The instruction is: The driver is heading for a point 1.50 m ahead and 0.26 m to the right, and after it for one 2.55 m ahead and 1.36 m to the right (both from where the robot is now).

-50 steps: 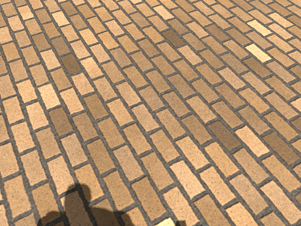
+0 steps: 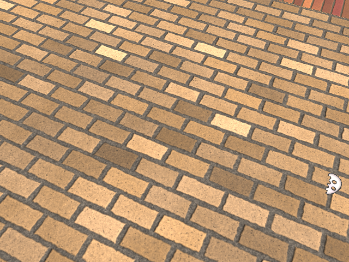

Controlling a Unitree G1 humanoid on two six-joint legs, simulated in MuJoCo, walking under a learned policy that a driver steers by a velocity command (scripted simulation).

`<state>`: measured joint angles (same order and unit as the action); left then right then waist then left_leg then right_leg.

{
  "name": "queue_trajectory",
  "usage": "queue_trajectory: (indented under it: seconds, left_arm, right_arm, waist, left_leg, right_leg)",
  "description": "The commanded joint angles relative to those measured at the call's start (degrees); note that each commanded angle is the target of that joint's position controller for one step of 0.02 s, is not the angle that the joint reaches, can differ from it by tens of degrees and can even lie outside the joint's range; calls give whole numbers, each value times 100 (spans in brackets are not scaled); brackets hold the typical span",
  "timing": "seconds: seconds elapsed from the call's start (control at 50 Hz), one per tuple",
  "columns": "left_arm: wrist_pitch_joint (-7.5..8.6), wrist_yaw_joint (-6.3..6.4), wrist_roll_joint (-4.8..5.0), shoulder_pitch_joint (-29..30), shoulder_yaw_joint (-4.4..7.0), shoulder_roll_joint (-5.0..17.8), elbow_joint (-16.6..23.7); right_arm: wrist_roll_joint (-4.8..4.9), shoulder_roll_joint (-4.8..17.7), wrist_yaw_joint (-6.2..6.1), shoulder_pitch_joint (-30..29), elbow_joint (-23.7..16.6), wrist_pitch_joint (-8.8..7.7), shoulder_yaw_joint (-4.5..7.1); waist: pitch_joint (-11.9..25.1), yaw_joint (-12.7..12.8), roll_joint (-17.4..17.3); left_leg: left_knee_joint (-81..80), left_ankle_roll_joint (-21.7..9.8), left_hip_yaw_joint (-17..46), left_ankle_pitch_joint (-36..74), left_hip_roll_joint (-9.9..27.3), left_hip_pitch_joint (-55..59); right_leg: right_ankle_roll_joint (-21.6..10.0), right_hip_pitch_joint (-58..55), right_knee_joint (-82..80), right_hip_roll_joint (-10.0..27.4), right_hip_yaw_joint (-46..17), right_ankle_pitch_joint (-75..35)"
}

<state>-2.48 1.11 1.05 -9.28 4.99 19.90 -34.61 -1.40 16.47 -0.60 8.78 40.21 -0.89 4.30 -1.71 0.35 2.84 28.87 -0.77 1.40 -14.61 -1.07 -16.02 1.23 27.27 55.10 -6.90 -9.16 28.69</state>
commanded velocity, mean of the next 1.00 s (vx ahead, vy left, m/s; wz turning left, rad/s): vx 0.12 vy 0.00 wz -0.33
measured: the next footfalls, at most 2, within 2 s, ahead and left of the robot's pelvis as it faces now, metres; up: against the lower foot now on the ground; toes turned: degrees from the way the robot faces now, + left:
right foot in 0.32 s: +0.01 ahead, -0.16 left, +0.00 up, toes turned -13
left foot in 0.80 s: +0.08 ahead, +0.05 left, +0.00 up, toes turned -16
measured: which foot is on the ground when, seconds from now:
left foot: down 0.00-0.32, up 0.34-0.78, down 0.80-1.00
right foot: up 0.00-0.30, down 0.32-0.80, up 0.82-1.00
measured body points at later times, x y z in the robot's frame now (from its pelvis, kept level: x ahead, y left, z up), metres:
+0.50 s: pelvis -0.01 -0.06 +0.00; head +0.02 -0.10 +0.45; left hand +0.22 +0.17 -0.07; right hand +0.05 -0.38 -0.11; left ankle +0.01 +0.10 -0.65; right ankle -0.02 -0.15 -0.74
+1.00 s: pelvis +0.08 -0.06 +0.01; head +0.11 -0.04 +0.46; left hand +0.31 +0.16 -0.10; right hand +0.03 -0.33 -0.10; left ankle +0.04 +0.06 -0.74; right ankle +0.09 -0.21 -0.67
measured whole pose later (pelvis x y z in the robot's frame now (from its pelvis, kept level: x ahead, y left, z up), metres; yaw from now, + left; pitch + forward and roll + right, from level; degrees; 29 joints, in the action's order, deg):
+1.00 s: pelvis +0.08 -0.06 +0.01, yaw -17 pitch +2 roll -1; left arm 3.3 -1.6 0.8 -12.2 3.5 17.9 -39.7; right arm 0.2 14.9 0.1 23.5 44.7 -3.9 2.2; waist 0.2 -2.5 2.5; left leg 18.2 -1.9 -0.8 -16.6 -0.3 -3.3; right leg 0.1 33.2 55.0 2.5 -0.6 13.9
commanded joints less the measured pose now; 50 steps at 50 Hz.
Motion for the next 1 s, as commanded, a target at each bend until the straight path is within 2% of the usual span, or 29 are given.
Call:
queue_trajectory:
  seconds: [0.02,0.06,0.14,0.18,0.24,0.28,0.3,0.32,0.34,0.36,0.38,0.4,0.42,0.44,0.5,0.56,0.58,0.62,0.68,0.72,0.76,0.78,0.8,0.82,0.84,0.86,0.88,0.94,1.0]
  left_arm:
    - [-29,39,4,-355,329,810,200]
    - [-58,-2,51,-180,236,521,290]
    - [-28,-71,21,252,108,292,536]
    - [-23,-124,2,257,68,247,581]
    - [-60,-183,25,103,119,367,574]
    - [-85,-219,28,-193,165,364,497]
    - [-86,-197,19,-446,222,431,402]
    - [-67,-136,23,-688,342,774,378]
    - [-20,-38,-42,-689,430,1448,578]
    - [130,-122,-262,-801,339,1203,604]
    - [236,-152,-278,-624,253,1002,515]
    - [280,-129,-184,-338,197,806,438]
    - [275,-98,-102,-116,123,627,440]
    - [264,-66,-76,74,71,579,433]
    - [276,1,-166,190,-39,371,368]
    - [264,14,-167,179,-54,355,252]
    - [253,11,-159,77,-44,384,194]
    - [240,-35,-126,-156,13,593,68]
    - [272,-78,-74,-294,17,672,-70]
    - [306,-86,-22,-297,4,668,-134]
    - [310,-100,25,-106,-33,594,-146]
    - [332,-110,-2,-36,-81,441,-139]
    - [381,-132,-58,179,-182,108,-65]
    - [483,-155,-94,288,-256,-247,143]
    - [573,-133,-15,539,-135,236,296]
    - [633,-155,76,435,-37,454,240]
    - [655,-190,85,270,-34,414,126]
    - [716,-264,-27,381,-43,249,78]
    - [738,-318,-46,606,-153,-57,107]
  right_arm:
    - [92,702,-109,-482,-556,-48,155]
    - [72,730,-166,-311,-525,12,142]
    - [56,972,-197,17,-455,119,241]
    - [97,1125,-150,-69,-468,148,298]
    - [203,1213,-73,-88,-432,141,333]
    - [322,1206,-50,-193,-406,122,333]
    - [356,1057,-39,-76,-338,100,295]
    - [246,787,-6,251,-244,73,223]
    - [-140,330,35,230,-528,62,29]
    - [21,690,-36,-360,-635,52,127]
    - [181,887,-75,-493,-611,92,188]
    - [189,892,-105,-408,-532,123,206]
    - [142,898,-140,-314,-413,155,219]
    - [111,890,-142,-184,-368,183,225]
    - [160,712,-106,59,-247,197,171]
    - [139,516,-90,-129,-300,207,68]
    - [136,496,-71,-144,-309,200,43]
    - [197,601,-26,-243,-355,156,48]
    - [274,703,36,-340,-407,2,59]
    - [282,593,87,-208,-344,-137,23]
    - [264,462,132,269,-121,-263,-2]
    - [235,483,129,606,19,-306,12]
    - [219,639,96,1154,132,-342,45]
    - [174,1193,83,1531,199,-361,168]
    - [140,1311,115,1703,193,-386,229]
    - [149,1019,86,1504,134,-420,134]
    - [171,870,72,1331,76,-443,82]
    - [149,775,50,1191,20,-420,21]
    - [170,791,16,1252,42,-366,9]
  waist:
    - [283,142,-991]
    - [250,15,-1077]
    - [512,-286,-1275]
    - [582,-293,-1342]
    - [585,-241,-1430]
    - [595,-13,-1347]
    - [644,93,-1163]
    - [754,100,-273]
    - [835,-137,1653]
    - [1220,417,1149]
    - [899,323,688]
    - [688,158,525]
    - [621,75,384]
    - [588,-42,443]
    - [738,-135,470]
    - [623,-18,485]
    - [663,58,503]
    - [403,256,669]
    - [-14,324,597]
    - [-36,232,425]
    - [34,-88,263]
    - [162,-246,171]
    - [306,-469,-149]
    - [345,-447,-1396]
    - [-16,-640,-1636]
    - [-316,-506,-1183]
    - [-385,-387,-1101]
    - [-393,-344,-894]
    - [-287,-409,-859]
  left_leg:
    - [-980,-1079,1282,1910,1683,740]
    - [-1021,-1087,741,2169,1462,811]
    - [-958,-1220,473,2375,1685,1418]
    - [-948,-1209,272,2485,1771,1223]
    - [-804,-1112,125,2417,1879,1104]
    - [-416,-860,-68,2188,1853,948]
    - [17,-580,-298,1810,1705,642]
    - [1042,-95,-793,828,1333,-182]
    - [2912,487,-1012,-2506,548,-1955]
    - [3832,518,-83,-2664,291,-2186]
    - [4139,455,65,-2227,428,-2220]
    - [4001,399,108,-1742,505,-2226]
    - [3861,416,146,-1375,565,-2137]
    - [3867,468,99,-1023,510,-1878]
    - [3510,563,46,-526,427,-1415]
    - [2332,576,56,-507,482,-1115]
    - [2002,555,3,-519,479,-962]
    - [1606,470,-185,-724,349,-916]
    - [1114,221,-180,-1060,328,-1059]
    - [647,30,-240,-963,287,-741]
    - [-272,-175,-436,-225,136,267]
    - [-428,-250,-314,-21,173,953]
    - [-619,-435,350,-217,696,1736]
    - [-1168,-948,1936,-1261,1616,2253]
    - [-1805,-1629,3363,-1894,2458,2101]
    - [-1850,-1659,3294,-2270,2405,2010]
    - [-1878,-1471,2869,-2233,2117,2070]
    - [-2062,-1145,1742,-510,1644,1947]
    - [-2106,-1051,826,908,1280,1630]
  right_leg:
    - [332,898,1665,431,120,-205]
    - [441,898,1420,498,432,-503]
    - [513,715,175,799,720,-479]
    - [436,185,-445,865,928,-474]
    - [262,-358,-1275,803,1179,-662]
    - [10,-961,-2324,687,1351,-1349]
    - [-177,-1575,-2936,558,1335,-1851]
    - [-444,-2535,-3297,960,567,-3208]
    - [-1296,-3378,-3108,2648,-1685,-5713]
    - [-2199,-2764,-3318,3065,-2057,-5374]
    - [-2020,-2523,-3405,2724,-1468,-4805]
    - [-1684,-2337,-3422,2378,-1063,-4248]
    - [-1458,-2234,-3424,2167,-830,-3992]
    - [-1404,-1989,-3449,2028,-624,-4178]
    - [-1407,-1908,-3518,1848,-324,-4173]
    - [-1379,-1958,-3529,1787,-336,-3596]
    - [-1411,-1938,-3660,1780,-419,-2748]
    - [-1499,-1781,-4053,1815,-822,-633]
    - [-1534,-1757,-4254,2013,-1389,427]
    - [-1507,-1666,-4185,2001,-1424,478]
    - [-1357,-1162,-3946,1755,-1145,392]
    - [-1205,-786,-3686,1562,-986,241]
    - [-916,-131,-2879,1248,-606,44]
    - [-445,961,-1317,406,626,-64]
    - [-270,1830,-213,442,716,702]
    - [-270,2200,430,752,408,373]
    - [-282,2372,624,872,422,-116]
    - [-184,2283,357,1133,604,-1301]
    - [30,1714,-517,1082,932,-2063]
Keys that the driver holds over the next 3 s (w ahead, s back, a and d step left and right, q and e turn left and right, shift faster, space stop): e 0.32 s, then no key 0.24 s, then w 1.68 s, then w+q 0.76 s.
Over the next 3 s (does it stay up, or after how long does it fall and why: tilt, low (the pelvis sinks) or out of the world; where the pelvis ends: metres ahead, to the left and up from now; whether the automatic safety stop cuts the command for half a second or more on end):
stays up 1.13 -0.31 0.00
